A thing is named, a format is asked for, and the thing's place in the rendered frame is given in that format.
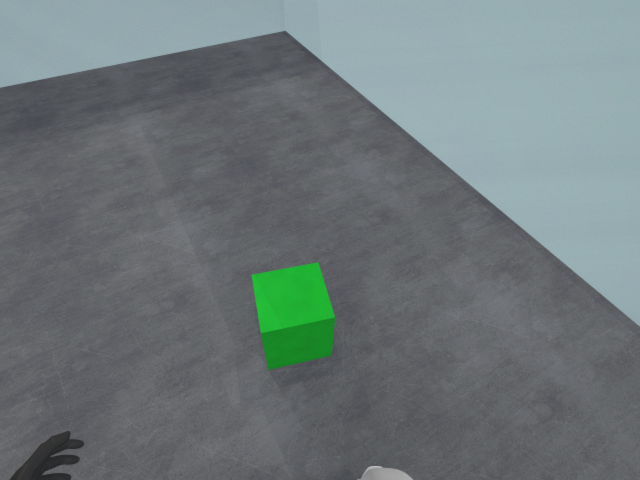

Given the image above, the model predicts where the left robot hand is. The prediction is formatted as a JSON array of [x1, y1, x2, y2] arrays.
[[10, 431, 84, 480]]

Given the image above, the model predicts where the carton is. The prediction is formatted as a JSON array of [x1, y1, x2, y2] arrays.
[[252, 262, 335, 370]]

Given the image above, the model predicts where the robot right shin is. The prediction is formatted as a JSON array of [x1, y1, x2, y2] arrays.
[[363, 466, 383, 475]]

